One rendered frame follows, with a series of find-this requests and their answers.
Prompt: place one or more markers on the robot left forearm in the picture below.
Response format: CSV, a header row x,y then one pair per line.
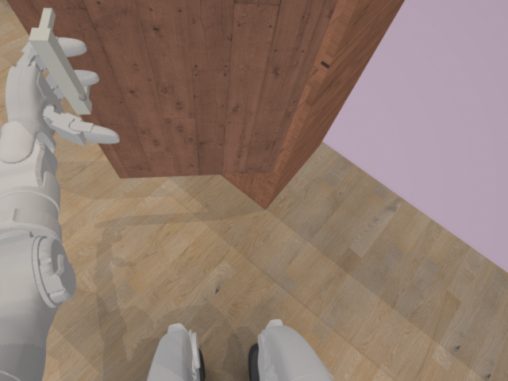
x,y
29,190

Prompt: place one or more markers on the robot left upper arm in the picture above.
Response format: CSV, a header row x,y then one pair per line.
x,y
35,278

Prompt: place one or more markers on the robot right shin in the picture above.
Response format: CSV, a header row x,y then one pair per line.
x,y
268,376

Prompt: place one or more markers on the robot left hand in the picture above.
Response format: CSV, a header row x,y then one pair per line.
x,y
28,94

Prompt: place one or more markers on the handle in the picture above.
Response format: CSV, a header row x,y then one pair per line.
x,y
52,55

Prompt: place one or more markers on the cupboard door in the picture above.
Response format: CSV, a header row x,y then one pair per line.
x,y
191,87

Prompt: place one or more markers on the robot right thigh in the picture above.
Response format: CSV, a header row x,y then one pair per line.
x,y
289,355

